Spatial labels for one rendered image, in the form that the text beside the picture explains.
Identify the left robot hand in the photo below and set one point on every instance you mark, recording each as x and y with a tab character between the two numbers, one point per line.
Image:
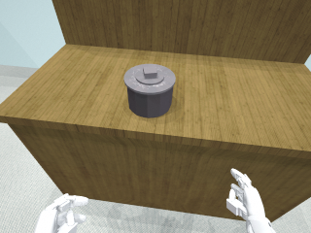
50	222

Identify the lid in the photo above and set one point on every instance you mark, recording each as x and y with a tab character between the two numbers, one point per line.
136	81

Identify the right robot hand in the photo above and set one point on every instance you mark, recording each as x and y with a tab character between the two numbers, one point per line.
249	202

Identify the knob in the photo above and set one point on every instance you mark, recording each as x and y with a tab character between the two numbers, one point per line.
149	71

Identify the robot right forearm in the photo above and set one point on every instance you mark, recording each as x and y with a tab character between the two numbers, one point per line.
258	224

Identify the pot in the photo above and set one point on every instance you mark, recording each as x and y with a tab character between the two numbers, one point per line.
149	106

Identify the table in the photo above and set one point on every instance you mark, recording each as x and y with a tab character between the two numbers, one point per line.
241	100

